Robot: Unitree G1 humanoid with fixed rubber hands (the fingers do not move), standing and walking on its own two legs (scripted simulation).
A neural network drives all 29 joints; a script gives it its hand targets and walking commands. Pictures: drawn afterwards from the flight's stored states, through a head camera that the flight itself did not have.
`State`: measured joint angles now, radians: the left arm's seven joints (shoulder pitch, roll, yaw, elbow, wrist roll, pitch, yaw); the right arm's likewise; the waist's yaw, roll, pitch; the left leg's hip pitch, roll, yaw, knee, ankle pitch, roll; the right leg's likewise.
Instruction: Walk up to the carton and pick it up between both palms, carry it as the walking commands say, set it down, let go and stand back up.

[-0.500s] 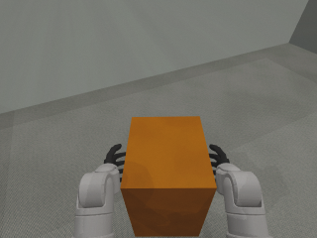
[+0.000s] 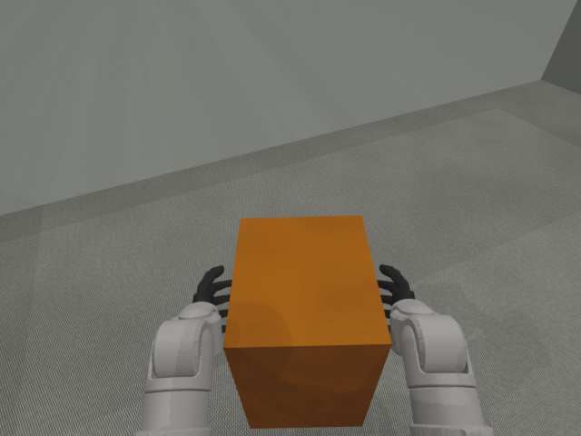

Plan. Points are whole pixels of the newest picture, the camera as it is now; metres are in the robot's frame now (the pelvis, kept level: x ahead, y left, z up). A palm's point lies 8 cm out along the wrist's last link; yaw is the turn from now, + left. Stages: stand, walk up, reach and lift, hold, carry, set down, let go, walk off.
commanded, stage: carry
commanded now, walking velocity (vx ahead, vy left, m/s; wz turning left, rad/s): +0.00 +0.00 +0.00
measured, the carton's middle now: (303, 326) +0.30 +0.00 +0.00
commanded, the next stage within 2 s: none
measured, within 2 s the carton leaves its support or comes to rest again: neither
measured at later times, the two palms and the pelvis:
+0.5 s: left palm (194, 311) +0.29 +0.15 +0.05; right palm (385, 311) +0.28 -0.12 +0.05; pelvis +0.01 +0.02 +0.00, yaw -1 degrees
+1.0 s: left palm (197, 314) +0.29 +0.15 +0.05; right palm (386, 315) +0.28 -0.12 +0.05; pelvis +0.01 +0.02 +0.00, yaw -1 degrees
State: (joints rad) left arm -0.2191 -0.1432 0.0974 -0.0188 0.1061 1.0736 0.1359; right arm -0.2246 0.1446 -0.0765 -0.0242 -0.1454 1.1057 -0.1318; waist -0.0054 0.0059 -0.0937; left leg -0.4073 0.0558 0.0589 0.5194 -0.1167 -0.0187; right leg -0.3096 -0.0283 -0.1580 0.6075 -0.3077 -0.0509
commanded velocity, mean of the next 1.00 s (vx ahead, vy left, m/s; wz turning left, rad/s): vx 0.00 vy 0.00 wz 0.00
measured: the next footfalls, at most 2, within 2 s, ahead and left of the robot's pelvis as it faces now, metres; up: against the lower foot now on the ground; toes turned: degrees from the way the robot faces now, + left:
none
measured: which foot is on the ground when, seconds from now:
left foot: down 0.00-1.00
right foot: down 0.00-1.00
